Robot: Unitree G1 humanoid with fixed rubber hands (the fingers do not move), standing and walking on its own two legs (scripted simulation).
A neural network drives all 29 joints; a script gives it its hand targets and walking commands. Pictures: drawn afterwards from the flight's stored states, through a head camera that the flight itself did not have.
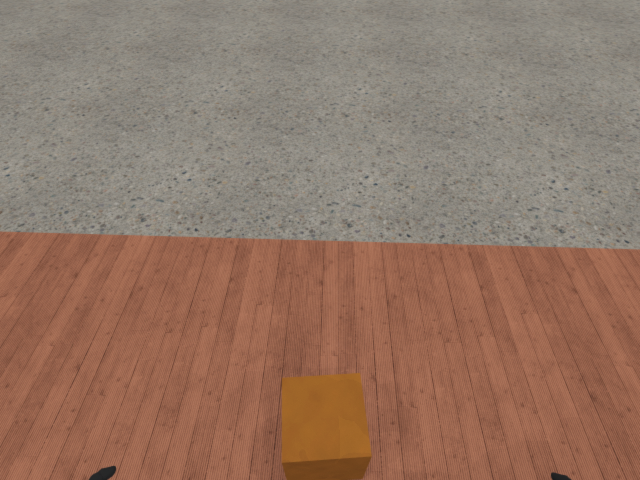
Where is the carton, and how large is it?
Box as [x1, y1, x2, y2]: [282, 373, 371, 479]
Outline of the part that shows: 359,373 282,378 282,464 287,479 362,478 371,454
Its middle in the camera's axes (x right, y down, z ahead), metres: +0.01 +0.53 +1.05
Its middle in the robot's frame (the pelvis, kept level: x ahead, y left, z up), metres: +0.38 +0.01 -0.66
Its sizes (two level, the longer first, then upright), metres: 0.210 0.200 0.250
